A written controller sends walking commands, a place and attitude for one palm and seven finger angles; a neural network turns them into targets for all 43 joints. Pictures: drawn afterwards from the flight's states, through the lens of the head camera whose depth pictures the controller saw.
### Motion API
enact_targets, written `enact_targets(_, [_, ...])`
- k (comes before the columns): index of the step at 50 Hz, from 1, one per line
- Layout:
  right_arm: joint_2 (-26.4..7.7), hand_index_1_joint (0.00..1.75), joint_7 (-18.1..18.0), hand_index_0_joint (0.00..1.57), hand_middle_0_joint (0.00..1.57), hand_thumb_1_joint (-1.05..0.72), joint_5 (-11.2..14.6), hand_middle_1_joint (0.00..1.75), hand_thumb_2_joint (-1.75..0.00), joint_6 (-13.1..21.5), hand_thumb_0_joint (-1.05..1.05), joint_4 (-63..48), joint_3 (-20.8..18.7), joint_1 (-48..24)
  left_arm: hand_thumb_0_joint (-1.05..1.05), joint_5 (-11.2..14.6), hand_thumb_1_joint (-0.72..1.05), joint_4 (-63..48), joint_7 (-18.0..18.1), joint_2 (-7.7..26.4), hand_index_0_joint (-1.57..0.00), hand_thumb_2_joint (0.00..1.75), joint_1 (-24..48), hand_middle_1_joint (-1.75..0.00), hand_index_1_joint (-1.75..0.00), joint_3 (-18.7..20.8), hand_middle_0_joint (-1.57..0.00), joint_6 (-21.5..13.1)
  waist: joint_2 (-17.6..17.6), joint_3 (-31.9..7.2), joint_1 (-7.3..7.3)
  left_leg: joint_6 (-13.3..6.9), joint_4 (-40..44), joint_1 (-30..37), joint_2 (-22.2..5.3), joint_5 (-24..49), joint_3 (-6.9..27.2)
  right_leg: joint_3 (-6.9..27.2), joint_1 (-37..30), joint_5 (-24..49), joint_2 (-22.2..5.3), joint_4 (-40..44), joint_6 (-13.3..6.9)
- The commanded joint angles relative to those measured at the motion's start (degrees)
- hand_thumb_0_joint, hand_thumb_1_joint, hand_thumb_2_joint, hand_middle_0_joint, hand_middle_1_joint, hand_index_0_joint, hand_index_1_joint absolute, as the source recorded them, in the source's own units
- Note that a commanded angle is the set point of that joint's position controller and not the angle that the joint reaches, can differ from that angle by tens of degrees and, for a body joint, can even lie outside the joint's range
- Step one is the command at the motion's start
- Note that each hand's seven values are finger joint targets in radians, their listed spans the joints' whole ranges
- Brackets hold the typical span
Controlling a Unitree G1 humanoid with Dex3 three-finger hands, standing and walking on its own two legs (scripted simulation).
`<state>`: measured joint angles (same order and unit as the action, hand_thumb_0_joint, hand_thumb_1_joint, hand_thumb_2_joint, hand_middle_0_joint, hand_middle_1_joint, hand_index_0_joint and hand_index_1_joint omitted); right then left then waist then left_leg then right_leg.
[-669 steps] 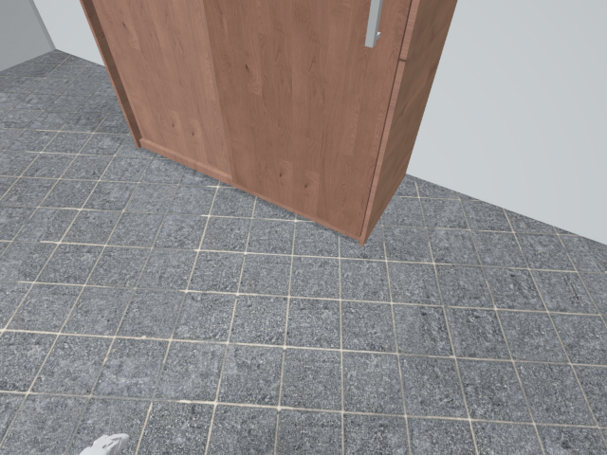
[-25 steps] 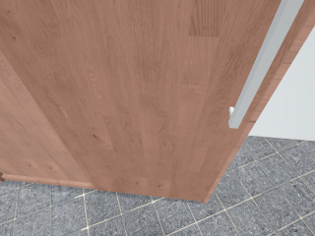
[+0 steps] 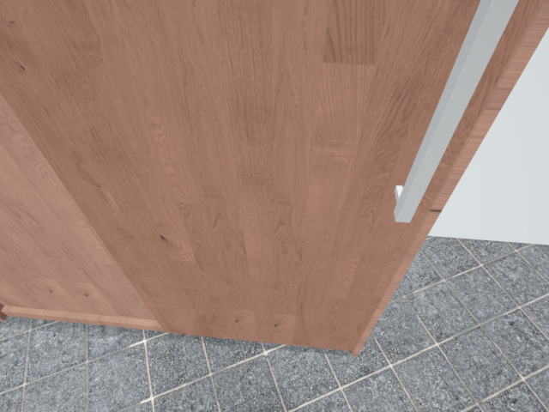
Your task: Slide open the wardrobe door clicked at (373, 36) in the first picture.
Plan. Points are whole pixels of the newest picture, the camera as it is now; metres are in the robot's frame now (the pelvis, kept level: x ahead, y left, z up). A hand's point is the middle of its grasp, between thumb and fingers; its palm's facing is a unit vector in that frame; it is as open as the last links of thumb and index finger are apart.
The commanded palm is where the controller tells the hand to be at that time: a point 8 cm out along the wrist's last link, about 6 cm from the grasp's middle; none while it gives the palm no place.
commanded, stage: look again from close up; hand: right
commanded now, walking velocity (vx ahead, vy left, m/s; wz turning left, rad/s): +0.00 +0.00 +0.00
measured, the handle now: (434, 123) +0.42 -0.18 +0.23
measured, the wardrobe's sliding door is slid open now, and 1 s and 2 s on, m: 0.00 0.00 0.00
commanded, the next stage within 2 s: raise the hand with hooked fingers in 0.28 s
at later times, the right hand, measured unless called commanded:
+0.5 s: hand out of the picture +0.10 -0.20 -0.10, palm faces +0.25 +0.95 -0.21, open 7.3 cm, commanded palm +0.09 -0.23 -0.05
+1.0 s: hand (451, 404) +0.15 -0.19 +0.04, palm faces +0.12 +0.99 -0.09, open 9.8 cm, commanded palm +0.12 -0.25 +0.05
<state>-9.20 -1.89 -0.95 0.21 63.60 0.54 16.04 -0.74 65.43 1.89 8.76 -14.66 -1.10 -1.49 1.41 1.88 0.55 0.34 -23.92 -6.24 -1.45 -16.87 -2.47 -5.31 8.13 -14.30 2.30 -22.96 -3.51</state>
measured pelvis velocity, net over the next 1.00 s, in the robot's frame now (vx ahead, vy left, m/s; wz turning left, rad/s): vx -0.05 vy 0.05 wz -0.08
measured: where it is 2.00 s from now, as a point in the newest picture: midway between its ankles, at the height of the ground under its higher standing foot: outside the picture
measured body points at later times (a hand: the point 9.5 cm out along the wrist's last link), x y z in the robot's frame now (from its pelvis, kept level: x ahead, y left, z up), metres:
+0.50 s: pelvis -0.02 +0.01 -0.01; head +0.00 +0.00 +0.44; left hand +0.04 +0.24 -0.14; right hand +0.09 -0.25 -0.08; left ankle -0.04 +0.12 -0.74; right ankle -0.02 -0.08 -0.74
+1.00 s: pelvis -0.05 +0.05 -0.04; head -0.03 +0.04 +0.41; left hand +0.17 +0.26 -0.10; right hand +0.13 -0.24 +0.05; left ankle -0.04 +0.12 -0.74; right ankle -0.02 -0.08 -0.74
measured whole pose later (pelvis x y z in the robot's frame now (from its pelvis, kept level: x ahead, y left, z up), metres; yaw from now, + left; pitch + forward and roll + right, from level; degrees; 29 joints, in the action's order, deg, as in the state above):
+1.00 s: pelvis -0.05 +0.05 -0.04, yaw -4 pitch +5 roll +2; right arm -16.7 18.1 18.2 21.5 0.7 -13.5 18.9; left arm 2.7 33.5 4.9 14.8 -11.5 -1.8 -13.4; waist -1.4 -3.1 2.6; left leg -3.7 -47.1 -27.2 1.6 -25.0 -8.9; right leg 1.6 33.0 -22.0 -1.5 -50.3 0.1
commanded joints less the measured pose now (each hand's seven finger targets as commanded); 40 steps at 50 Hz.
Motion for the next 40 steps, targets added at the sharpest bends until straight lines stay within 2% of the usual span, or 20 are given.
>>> enact_targets(1, [-5.3, 0.30, -0.5, 0.20, 0.20, -0.90, 0.0, 0.30, -0.90, 0.9, 0.00, -1.3, -0.9, 4.3, 0.00, 0.3, 0.90, -1.5, 0.4, 6.0, -0.20, 0.90, -3.3, -0.30, -0.30, 1.0, -0.20, -0.9, -0.4, 1.7, -0.06, -1.9, 3.7, -2.8, -5.2, 11.0, 4.5, 7.9, 0.1, 13.9, -8.9, 4.0, 0.3])
enact_targets(18, [-5.4, 0.30, -0.5, 0.20, 0.20, -0.90, 0.1, 0.30, -0.90, 1.1, 0.00, -0.9, -0.8, 4.7, 0.00, 0.3, 0.90, -1.1, 0.4, 5.9, -0.20, 0.90, -3.5, -0.30, -0.30, 1.0, -0.20, -0.9, -1.0, 1.4, -0.11, -1.9, 4.4, -2.8, -5.5, 10.7, 4.5, 8.1, 0.1, 13.4, -8.8, 4.4, 0.6])
enact_targets(19, [-5.0, 0.30, -2.7, 0.20, 0.20, -0.90, -0.7, 0.30, -0.90, 2.3, 0.00, 0.3, -0.1, 7.4, 0.00, 0.7, 0.90, -5.2, -0.3, 7.4, -0.20, 0.90, -0.3, -0.30, -0.30, 0.9, -0.20, -1.2, -4.1, 3.1, 0.39, -1.3, 2.4, -6.2, -7.0, 26.5, 6.2, 6.9, 3.1, 27.3, -9.4, -6.8, 2.4])
enact_targets(20, [-18.8, 0.32, -2.6, 0.20, 0.20, -0.88, 11.0, 0.32, -0.89, 13.2, 0.00, -89.9, -7.7, -32.6, 0.00, 3.3, 0.90, -25.5, 1.6, 16.9, -0.20, 0.90, -3.1, -0.30, -0.30, 3.2, -0.20, -8.6, -15.0, -25.2, -6.08, -2.0, -2.9, -3.6, -0.6, 24.5, 0.6, 8.4, -15.5, 31.4, -3.9, -1.9, 3.9])
enact_targets(21, [-22.7, 0.33, -6.0, 0.20, 0.20, -0.85, 8.1, 0.33, -0.88, 12.2, 0.00, -88.6, -11.8, -25.7, 0.00, 3.3, 0.90, -22.4, 3.9, 10.9, -0.20, 0.90, 2.2, -0.30, -0.30, 0.8, -0.20, -12.9, -16.9, -22.8, -3.34, -1.7, -7.2, -7.8, 0.9, 9.5, 0.3, 6.5, -17.7, 30.8, -7.0, -0.3, 4.9])
enact_targets(22, [-4.7, 0.34, -5.8, 0.21, 0.21, -0.83, 7.9, 0.34, -0.87, 5.2, 0.00, -74.2, -1.0, 2.7, 0.00, 2.7, 0.90, -24.6, 2.9, 8.9, -0.20, 0.90, 0.7, -0.30, -0.30, 1.7, -0.20, -15.7, -14.8, -18.5, -2.07, -2.1, -10.9, -12.7, 1.6, 0.4, -2.0, 8.7, -12.8, 30.3, -7.9, 2.0, 5.4])
enact_targets(23, [1.5, 0.36, -5.7, 0.21, 0.21, -0.81, 9.8, 0.36, -0.86, 2.6, 0.00, -67.5, 1.3, 6.6, 0.00, 3.6, 0.90, -22.4, 2.8, 9.3, -0.20, 0.90, 0.5, -0.30, -0.30, 2.1, -0.20, -16.0, -9.0, -10.8, -2.79, -1.3, -11.4, -15.1, 1.0, -1.0, -2.0, 9.1, -5.8, 23.9, -6.4, 1.2, 5.1])
enact_targets(24, [-0.6, 0.37, -4.6, 0.21, 0.21, -0.78, 10.7, 0.37, -0.85, 5.2, 0.00, -73.2, 0.0, 0.9, 0.00, 3.4, 0.90, -26.5, 2.5, 11.8, -0.20, 0.90, 2.0, -0.30, -0.30, 3.1, -0.20, -16.4, -7.5, -5.0, -2.98, -1.4, -9.1, -16.1, 1.0, -0.9, -2.7, 9.5, 0.1, 15.0, -5.6, -1.2, 4.5])
enact_targets(25, [-3.9, 0.39, -3.6, 0.21, 0.21, -0.76, 10.3, 0.39, -0.84, 8.3, 0.00, -71.9, -3.3, 0.2, 0.00, 2.4, 0.90, -27.6, 2.1, 13.1, -0.20, 0.90, 2.6, -0.30, -0.30, 3.8, -0.20, -16.7, -2.6, -4.4, -3.89, -1.4, -6.9, -17.9, 1.4, 0.3, -3.2, 9.7, 4.3, 7.3, -4.5, -4.5, 4.0])
enact_targets(26, [-4.1, 0.40, -2.0, 0.21, 0.21, -0.74, 10.3, 0.40, -0.83, 11.4, 0.00, -68.5, -5.5, 3.7, 0.00, 1.8, 0.90, -29.5, 1.8, 13.3, -0.20, 0.90, 3.0, -0.30, -0.30, 4.2, -0.20, -16.7, 1.6, -3.4, -3.24, -1.6, -6.5, -19.3, 1.4, 1.7, -3.6, 8.9, 7.9, 5.3, -3.5, -7.8, 3.7])
enact_targets(27, [-1.4, 0.42, 0.7, 0.21, 0.21, -0.71, 11.0, 0.42, -0.82, 15.1, 0.00, -62.4, -5.4, 8.8, 0.00, 1.3, 0.90, -30.2, 1.3, 13.0, -0.20, 0.90, 3.1, -0.30, -0.30, 4.6, -0.20, -16.1, 9.7, -4.6, -2.16, -1.6, -9.4, -21.8, 2.4, 0.6, -4.7, 8.4, 11.7, 4.7, -3.5, -10.7, 3.9])
enact_targets(28, [1.9, 0.43, 4.3, 0.22, 0.22, -0.69, 12.5, 0.43, -0.81, 18.8, 0.00, -55.0, -5.1, 16.1, 0.00, 1.1, 0.90, -31.7, 0.7, 12.9, -0.20, 0.90, 5.2, -0.30, -0.30, 4.9, -0.20, -15.8, 15.2, -2.9, -0.34, -1.5, -12.4, -25.5, 2.5, -1.7, -4.8, 7.6, 17.5, 2.1, -3.3, -13.9, 4.0])
enact_targets(29, [2.1, 0.45, 8.6, 0.22, 0.22, -0.67, 14.3, 0.45, -0.80, 23.2, 0.00, -53.0, -5.9, 18.2, 0.00, 1.2, 0.90, -32.9, 0.0, 13.0, -0.20, 0.90, 6.4, -0.30, -0.30, 5.3, -0.20, -15.5, 17.1, -2.8, 0.62, -1.5, -14.8, -27.7, 2.3, -2.9, -4.1, 6.9, 22.5, 0.0, -2.9, -16.5, 4.3])
enact_targets(30, [0.2, 0.47, 13.2, 0.22, 0.22, -0.64, 16.0, 0.47, -0.79, 27.3, 0.00, -52.8, -8.2, 20.2, 0.00, 1.4, 0.90, -34.8, -0.8, 13.3, -0.20, 0.90, 7.2, -0.30, -0.30, 5.9, -0.20, -15.3, 15.0, -4.6, 1.58, -1.8, -16.5, -27.7, 1.7, -3.0, -2.7, 5.7, 25.2, -1.0, -2.2, -18.9, 4.6])
enact_targets(31, [-4.5, 0.48, 17.5, 0.22, 0.22, -0.62, 16.8, 0.48, -0.78, 29.2, 0.00, -49.8, -12.7, 21.7, 0.00, 2.1, 0.90, -36.8, -1.6, 14.1, -0.20, 0.90, 7.4, -0.30, -0.30, 6.3, -0.20, -14.7, 9.1, -5.4, 2.61, -2.7, -17.2, -25.8, 0.9, -1.4, -0.9, 4.8, 25.5, -0.6, -1.5, -20.2, 4.8])
enact_targets(33, [-9.9, 0.51, 20.9, 0.22, 0.22, -0.57, 17.5, 0.51, -0.76, 26.7, 0.00, -56.2, -16.2, 17.8, 0.00, 3.3, 0.90, -42.4, -1.3, 14.3, -0.20, 0.90, 10.2, -0.30, -0.30, 5.9, -0.20, -13.5, 3.9, -10.3, 4.05, -2.3, -17.7, -22.5, 0.2, -0.9, 1.0, 2.7, 26.8, -1.3, -0.3, -21.0, 3.6])
enact_targets(35, [-13.0, 0.54, 20.1, 0.23, 0.23, -0.53, 19.4, 0.54, -0.74, 22.4, 0.00, -65.5, -19.4, 12.1, 0.00, 3.7, 0.90, -45.7, 0.0, 13.4, -0.20, 0.90, 10.7, -0.30, -0.30, 5.2, -0.20, -12.2, 1.6, -14.4, 4.00, -1.4, -16.3, -19.5, -0.1, -2.4, 3.3, 1.9, 26.4, -1.6, 0.0, -21.2, 2.8])
enact_targets(36, [-14.8, 0.55, 18.6, 0.23, 0.23, -0.50, 20.1, 0.55, -0.73, 21.6, 0.00, -69.0, -21.4, 9.7, 0.00, 3.4, 0.90, -45.7, 0.7, 12.9, -0.20, 0.90, 9.6, -0.30, -0.30, 5.2, -0.20, -11.4, 1.0, -14.6, 3.62, -1.1, -15.4, -19.6, -0.1, -4.0, 4.6, 2.5, 26.7, -2.4, -0.4, -21.6, 2.8])
enact_targets(38, [-14.7, 0.58, 15.0, 0.23, 0.23, -0.46, 19.4, 0.58, -0.71, 23.0, 0.00, -78.9, -21.6, 3.5, 0.00, 2.9, 0.90, -45.9, 1.5, 11.2, -0.20, 0.90, 7.1, -0.30, -0.30, 4.9, -0.20, -11.3, -4.1, -16.0, 1.54, -0.9, -14.9, -21.0, 0.2, -2.8, 5.3, 3.3, 22.8, -1.0, -1.5, -21.9, 2.3])
enact_targets(40, [-14.2, 0.62, 12.5, 0.24, 0.24, -0.41, 18.3, 0.62, -0.69, 26.8, 0.00, -85.7, -19.9, -1.4, 0.00, 2.5, 0.90, -44.6, 1.9, 10.7, -0.20, 0.90, 5.0, -0.30, -0.30, 4.4, -0.20, -11.8, -7.4, -16.1, -0.83, -1.2, -15.4, -22.8, 1.1, -0.4, 4.1, 4.3, 19.7, 0.7, -2.4, -22.2, 1.8])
